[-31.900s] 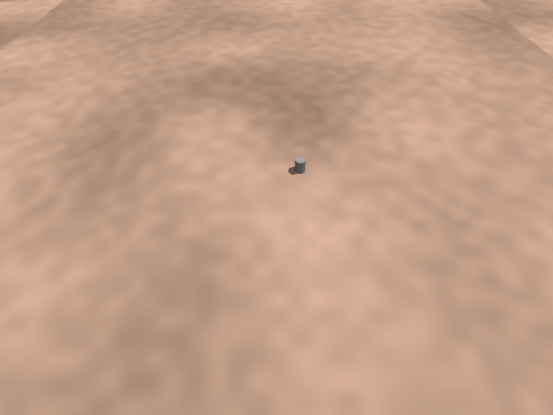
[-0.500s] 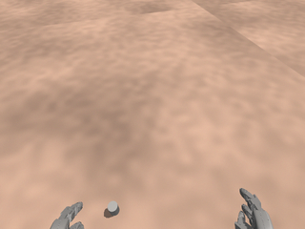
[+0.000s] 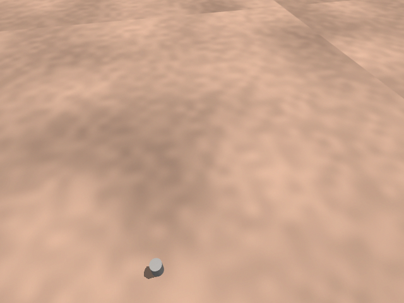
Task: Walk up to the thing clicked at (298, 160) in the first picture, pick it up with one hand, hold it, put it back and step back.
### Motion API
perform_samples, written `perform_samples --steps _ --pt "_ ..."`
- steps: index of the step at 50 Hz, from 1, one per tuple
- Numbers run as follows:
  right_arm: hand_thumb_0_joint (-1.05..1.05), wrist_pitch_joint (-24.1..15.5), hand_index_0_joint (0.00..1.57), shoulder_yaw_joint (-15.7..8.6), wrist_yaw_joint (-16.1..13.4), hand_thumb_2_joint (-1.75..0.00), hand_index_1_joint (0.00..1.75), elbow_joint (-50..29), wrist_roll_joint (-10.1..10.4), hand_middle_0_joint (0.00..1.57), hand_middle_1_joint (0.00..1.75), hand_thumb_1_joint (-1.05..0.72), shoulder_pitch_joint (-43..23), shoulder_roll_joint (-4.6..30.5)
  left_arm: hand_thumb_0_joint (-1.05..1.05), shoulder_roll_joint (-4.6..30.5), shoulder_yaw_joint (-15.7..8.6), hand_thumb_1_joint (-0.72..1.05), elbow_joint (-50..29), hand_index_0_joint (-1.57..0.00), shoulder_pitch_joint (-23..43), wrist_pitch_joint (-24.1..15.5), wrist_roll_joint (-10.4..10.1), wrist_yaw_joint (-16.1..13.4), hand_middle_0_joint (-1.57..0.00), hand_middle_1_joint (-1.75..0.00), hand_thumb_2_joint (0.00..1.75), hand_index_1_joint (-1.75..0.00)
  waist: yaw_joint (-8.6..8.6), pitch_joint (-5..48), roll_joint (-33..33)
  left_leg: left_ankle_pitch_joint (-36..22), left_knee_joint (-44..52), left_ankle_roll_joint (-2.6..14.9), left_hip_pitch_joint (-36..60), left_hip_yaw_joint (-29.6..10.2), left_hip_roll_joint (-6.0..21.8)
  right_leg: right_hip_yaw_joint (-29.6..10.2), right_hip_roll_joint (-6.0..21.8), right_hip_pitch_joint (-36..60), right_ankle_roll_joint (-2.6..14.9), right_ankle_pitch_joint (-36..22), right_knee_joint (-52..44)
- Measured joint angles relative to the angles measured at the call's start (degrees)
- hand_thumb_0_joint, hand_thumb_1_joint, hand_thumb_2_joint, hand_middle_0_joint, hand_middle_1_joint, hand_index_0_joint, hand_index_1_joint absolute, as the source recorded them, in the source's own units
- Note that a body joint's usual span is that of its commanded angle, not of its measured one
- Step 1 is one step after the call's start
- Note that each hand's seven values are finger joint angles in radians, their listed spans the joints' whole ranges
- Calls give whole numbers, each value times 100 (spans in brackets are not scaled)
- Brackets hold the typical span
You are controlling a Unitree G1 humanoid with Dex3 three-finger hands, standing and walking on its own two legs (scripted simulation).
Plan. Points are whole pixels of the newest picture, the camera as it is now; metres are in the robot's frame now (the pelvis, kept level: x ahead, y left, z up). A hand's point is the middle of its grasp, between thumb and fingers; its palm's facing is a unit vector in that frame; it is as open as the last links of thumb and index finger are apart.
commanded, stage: stand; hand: left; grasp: from above
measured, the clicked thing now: (156, 267) +0.42 +0.23 -0.71
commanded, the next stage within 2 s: none
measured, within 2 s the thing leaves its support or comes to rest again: neither
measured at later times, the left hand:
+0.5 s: hand out of the picture +0.03 +0.24 -0.13, palm faces +0.02 -0.94 -0.34, open 7.4 cm
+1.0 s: hand out of the picture +0.06 +0.24 -0.13, palm faces +0.00 -0.94 -0.33, open 7.4 cm
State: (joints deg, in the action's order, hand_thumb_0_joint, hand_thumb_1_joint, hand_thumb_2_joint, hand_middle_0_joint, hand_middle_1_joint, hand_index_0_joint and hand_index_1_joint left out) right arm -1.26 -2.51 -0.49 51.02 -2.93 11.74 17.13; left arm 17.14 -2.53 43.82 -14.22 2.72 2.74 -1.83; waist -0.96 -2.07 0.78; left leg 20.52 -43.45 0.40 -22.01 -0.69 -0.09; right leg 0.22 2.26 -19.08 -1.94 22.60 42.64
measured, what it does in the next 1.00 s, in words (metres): stands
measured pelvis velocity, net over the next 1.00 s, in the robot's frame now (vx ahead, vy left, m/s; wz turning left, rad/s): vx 0.00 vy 0.00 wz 0.00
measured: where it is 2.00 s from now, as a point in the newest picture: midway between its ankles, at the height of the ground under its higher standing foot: outside the picture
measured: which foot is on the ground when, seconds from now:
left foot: down 0.00-1.00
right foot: down 0.00-1.00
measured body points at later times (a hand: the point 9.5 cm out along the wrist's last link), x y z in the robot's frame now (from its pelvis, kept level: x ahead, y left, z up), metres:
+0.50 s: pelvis +0.00 +0.00 +0.03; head -0.01 +0.00 +0.48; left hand +0.03 +0.29 -0.11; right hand +0.07 -0.28 -0.11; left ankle +0.03 +0.12 -0.71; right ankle +0.00 -0.14 -0.71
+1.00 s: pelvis +0.00 +0.00 +0.03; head -0.01 +0.00 +0.48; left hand +0.06 +0.29 -0.11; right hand +0.06 -0.30 -0.10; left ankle +0.03 +0.12 -0.71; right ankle +0.00 -0.14 -0.71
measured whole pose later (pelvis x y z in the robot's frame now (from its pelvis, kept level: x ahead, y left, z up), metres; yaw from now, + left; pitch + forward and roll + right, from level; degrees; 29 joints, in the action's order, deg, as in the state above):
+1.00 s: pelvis +0.00 +0.00 +0.03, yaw +0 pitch -4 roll +0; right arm 0.1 -1.1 -0.6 65.2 -1.0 7.5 18.1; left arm 17.6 -1.6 65.5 -7.7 0.0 1.5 -1.0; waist 0.1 -3.9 -0.3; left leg 9.4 -21.4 -0.3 -7.7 -0.6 0.4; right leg 0.5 1.7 -4.7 -1.7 11.0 20.1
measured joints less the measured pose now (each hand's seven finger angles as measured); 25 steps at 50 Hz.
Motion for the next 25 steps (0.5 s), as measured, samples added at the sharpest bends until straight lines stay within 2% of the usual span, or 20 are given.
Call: perform_samples --steps 12,25 --pt "1 95 21 80 -59 -90 30 696 91 20 30 -91 -145 -144 1 -109 30 90 1334 -21 75 -136 -76 -3 -21 -30 90 -30 -34 -100 -94 -568 1192 40 876 36 -40 -8 41 894 -61 -625 -1261" --pt "1 142 21 58 -39 -90 30 1113 159 20 30 -91 -341 -55 1 -61 67 90 1945 -21 277 -236 -65 6 -21 -30 90 -30 9 -181 -169 -953 1877 -14 1294 -3 -18 41 17 1302 -26 -978 -1909"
